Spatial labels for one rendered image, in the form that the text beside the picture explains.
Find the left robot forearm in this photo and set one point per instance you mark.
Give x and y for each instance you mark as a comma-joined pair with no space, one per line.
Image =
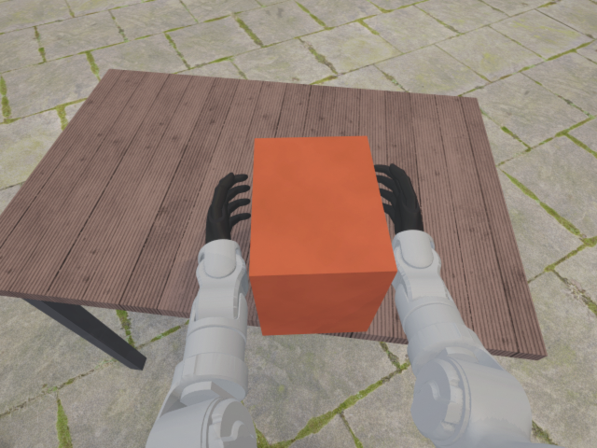
213,363

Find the right robot upper arm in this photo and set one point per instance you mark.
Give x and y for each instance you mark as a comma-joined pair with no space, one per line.
460,404

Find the robot right hand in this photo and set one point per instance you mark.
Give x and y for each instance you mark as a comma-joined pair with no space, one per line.
404,209

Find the carton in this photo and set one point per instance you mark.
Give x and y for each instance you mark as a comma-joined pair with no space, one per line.
321,257

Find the left robot upper arm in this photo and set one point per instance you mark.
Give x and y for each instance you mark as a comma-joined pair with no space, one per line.
221,422

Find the right robot forearm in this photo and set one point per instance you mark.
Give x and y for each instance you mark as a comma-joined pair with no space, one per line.
428,314

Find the robot left hand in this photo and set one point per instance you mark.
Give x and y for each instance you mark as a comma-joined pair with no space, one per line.
219,223

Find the table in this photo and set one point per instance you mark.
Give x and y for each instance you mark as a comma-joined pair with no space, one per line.
114,215

